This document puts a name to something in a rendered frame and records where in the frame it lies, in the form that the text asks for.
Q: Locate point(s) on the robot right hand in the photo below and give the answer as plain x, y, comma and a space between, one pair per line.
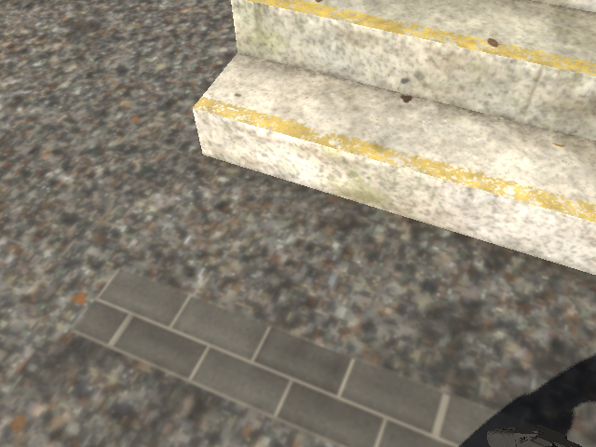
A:
537, 436

